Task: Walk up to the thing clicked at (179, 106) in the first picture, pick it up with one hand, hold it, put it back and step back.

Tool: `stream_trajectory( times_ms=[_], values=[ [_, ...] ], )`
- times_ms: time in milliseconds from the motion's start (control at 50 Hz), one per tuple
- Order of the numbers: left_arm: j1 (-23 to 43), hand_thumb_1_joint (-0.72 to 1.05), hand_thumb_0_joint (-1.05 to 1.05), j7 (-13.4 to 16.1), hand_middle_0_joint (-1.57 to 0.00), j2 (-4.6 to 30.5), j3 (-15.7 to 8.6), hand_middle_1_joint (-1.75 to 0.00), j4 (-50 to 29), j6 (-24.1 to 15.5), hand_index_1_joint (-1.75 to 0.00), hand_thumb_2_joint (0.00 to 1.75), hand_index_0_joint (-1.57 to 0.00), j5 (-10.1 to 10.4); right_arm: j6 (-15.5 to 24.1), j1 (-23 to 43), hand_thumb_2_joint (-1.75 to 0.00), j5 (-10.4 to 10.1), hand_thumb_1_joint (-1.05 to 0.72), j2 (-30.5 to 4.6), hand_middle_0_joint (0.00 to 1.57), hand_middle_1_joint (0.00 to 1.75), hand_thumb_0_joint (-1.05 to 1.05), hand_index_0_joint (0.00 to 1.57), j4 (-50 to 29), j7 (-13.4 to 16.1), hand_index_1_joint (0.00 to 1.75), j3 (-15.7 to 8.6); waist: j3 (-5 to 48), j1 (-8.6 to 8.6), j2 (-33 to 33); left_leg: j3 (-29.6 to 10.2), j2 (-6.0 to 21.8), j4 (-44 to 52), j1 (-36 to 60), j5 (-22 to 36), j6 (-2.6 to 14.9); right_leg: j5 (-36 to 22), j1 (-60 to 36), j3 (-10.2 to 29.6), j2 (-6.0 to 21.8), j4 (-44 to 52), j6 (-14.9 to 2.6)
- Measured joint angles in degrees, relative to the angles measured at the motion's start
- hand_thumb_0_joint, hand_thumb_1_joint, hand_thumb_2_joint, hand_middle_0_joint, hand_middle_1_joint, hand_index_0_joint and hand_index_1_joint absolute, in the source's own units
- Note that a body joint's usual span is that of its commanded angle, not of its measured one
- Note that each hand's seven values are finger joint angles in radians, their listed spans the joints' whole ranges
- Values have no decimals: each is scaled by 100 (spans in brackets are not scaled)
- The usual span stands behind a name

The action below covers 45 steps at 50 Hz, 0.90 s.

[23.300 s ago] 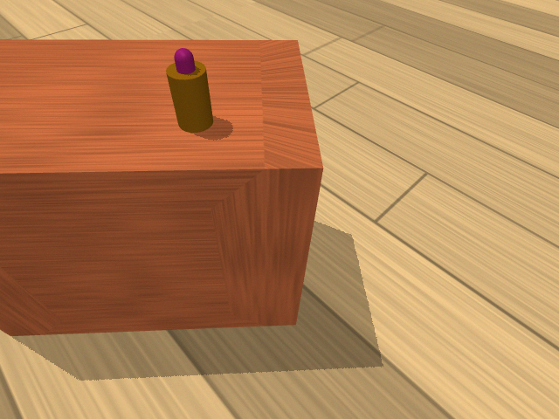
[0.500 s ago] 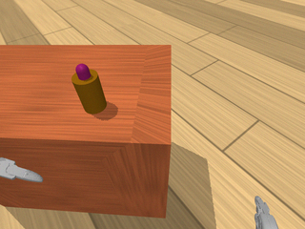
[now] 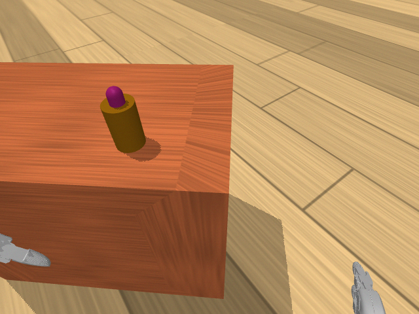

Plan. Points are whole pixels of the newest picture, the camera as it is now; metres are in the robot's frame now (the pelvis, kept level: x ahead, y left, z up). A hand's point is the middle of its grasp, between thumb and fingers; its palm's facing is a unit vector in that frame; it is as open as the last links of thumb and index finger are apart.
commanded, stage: home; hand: left
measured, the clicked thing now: (122, 117) +0.49 +0.24 +0.11
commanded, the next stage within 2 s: none
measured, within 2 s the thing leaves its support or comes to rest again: neither
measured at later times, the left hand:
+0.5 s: hand (78, 259) +0.19 +0.25 +0.02, palm faces +0.25 -0.91 -0.33, open 17.6 cm
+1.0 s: hand (134, 278) +0.21 +0.18 -0.10, palm faces +0.07 -0.97 -0.22, open 17.7 cm
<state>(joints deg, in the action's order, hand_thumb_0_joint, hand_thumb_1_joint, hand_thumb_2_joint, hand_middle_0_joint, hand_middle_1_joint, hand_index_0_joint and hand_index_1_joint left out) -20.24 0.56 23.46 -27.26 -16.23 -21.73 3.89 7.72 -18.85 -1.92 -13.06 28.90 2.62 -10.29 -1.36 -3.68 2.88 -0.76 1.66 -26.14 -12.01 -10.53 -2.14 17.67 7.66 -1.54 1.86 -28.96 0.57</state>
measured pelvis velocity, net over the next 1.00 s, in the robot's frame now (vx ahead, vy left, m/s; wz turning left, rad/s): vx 0.03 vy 0.01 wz -0.03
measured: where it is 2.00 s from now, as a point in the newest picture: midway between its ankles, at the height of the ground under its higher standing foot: outside the picture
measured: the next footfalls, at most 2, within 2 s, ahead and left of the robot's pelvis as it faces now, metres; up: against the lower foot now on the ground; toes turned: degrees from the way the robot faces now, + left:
none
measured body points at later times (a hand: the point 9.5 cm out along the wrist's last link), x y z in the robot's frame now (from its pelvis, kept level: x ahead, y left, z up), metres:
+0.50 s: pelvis +0.02 +0.02 +0.00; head +0.03 +0.00 +0.45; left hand +0.17 +0.30 +0.05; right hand +0.19 -0.21 -0.09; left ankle +0.04 +0.15 -0.74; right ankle -0.02 -0.12 -0.74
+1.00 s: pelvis +0.03 +0.01 +0.00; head +0.06 +0.01 +0.45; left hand +0.20 +0.24 -0.08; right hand +0.15 -0.24 -0.11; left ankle +0.04 +0.15 -0.74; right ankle -0.02 -0.12 -0.74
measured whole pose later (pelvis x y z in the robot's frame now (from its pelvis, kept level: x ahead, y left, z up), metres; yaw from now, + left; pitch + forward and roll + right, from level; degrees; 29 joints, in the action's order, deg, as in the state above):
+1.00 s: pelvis +0.03 +0.01 +0.00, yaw -2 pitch +1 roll +0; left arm -13.0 4.3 9.7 -1.1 32.6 -7.8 0.2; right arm 2.9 -12.5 -0.2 -12.4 40.3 3.2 -0.6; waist -2.6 -0.3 -0.3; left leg 0.9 2.0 -28.1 -15.5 -13.6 -1.5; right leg 18.5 10.4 0.1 1.7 -28.0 1.3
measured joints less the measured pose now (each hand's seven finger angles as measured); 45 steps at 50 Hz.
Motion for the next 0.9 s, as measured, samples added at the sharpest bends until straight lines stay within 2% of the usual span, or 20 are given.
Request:
stream_trajectory(
  times_ms=[100,180,240,340,420,500,680,780,900],
  values=[
    [40,-57,-1,32,-7,84,-206,-6,538,16,-6,5,-6,41,-12,-35,-9,-46,46,-101,7,7,-1,7,-71,5,7,-55,-36,6,-23,44,-9,73,42,18,24,-45,-36,40,11,95,22],
    [43,-58,-1,63,-6,-75,-86,-6,783,65,-6,5,-6,39,31,4,-22,-61,33,-109,9,11,-1,10,-8,19,11,96,-90,-25,-81,67,-23,103,27,27,47,-72,-24,60,27,146,42],
    [10,-58,-1,76,-6,-270,175,-6,913,112,-5,5,-6,4,39,117,-33,-42,17,-2,11,14,-1,11,117,9,14,341,-121,-43,-130,74,-28,101,-8,22,59,-88,-2,66,32,177,52],
    [-261,-57,-1,47,-5,-580,781,-6,1141,272,-5,5,-5,-86,16,376,-48,51,-12,331,13,18,0,13,377,-75,18,702,-136,-15,-161,82,-30,64,-66,-18,75,-99,18,73,35,228,71],
    [-528,-58,-1,16,-5,-798,1236,-6,1447,461,-5,5,-5,-164,-1,524,-58,119,-31,448,15,20,0,15,537,-99,20,708,-145,40,-126,97,-46,58,-61,-56,97,-98,-13,83,53,283,95],
    [-635,-59,-1,44,-5,-966,1598,-5,1916,660,-5,4,-5,-214,-4,620,-64,110,-43,340,16,22,0,16,634,-22,22,678,-147,96,-133,114,-67,73,-43,-81,116,-82,-33,96,75,310,115],
    [-170,-59,-1,59,-5,-1261,2363,-5,3425,1017,-4,3,-5,-323,-100,783,-76,140,-65,265,17,25,1,18,771,60,25,865,-98,249,-317,111,-52,56,-158,-123,99,-33,88,93,62,280,104],
    [233,-59,-1,155,-5,-1419,2515,-5,4264,1210,-4,3,-5,-372,-202,814,-81,184,-74,206,18,27,1,19,951,40,27,1010,-109,292,-380,123,-7,-67,-239,-205,78,14,157,110,20,208,82],
    [611,-59,-1,279,-5,-1438,2587,-4,4848,1338,-4,3,-5,-386,-369,720,-86,190,-82,116,19,28,1,20,1109,43,28,1002,-135,310,-368,137,19,-196,-352,-282,67,72,270,130,-3,100,74]
  ],
)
